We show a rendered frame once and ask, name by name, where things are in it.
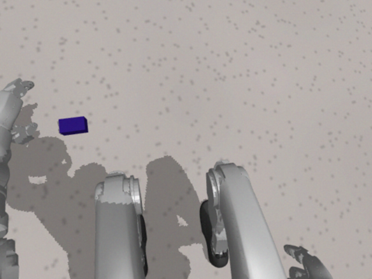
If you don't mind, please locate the left robot hand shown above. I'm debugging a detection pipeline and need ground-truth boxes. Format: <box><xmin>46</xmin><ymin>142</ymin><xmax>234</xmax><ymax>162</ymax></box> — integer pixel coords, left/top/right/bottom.
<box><xmin>0</xmin><ymin>78</ymin><xmax>38</xmax><ymax>145</ymax></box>

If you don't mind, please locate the small box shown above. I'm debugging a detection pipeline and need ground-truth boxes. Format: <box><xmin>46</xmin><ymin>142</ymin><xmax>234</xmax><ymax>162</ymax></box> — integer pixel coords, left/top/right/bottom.
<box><xmin>59</xmin><ymin>116</ymin><xmax>88</xmax><ymax>135</ymax></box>

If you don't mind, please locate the left robot arm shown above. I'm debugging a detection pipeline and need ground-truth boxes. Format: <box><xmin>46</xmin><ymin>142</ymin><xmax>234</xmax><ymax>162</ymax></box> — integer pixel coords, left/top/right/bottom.
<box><xmin>0</xmin><ymin>126</ymin><xmax>19</xmax><ymax>279</ymax></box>

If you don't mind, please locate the right robot foot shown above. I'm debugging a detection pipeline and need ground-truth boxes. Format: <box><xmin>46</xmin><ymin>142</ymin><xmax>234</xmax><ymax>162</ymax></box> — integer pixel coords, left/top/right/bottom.
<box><xmin>199</xmin><ymin>200</ymin><xmax>228</xmax><ymax>268</ymax></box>

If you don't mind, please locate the right robot hand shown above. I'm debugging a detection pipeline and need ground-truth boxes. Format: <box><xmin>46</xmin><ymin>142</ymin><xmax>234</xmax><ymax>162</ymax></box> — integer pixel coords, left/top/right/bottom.
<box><xmin>284</xmin><ymin>245</ymin><xmax>333</xmax><ymax>279</ymax></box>

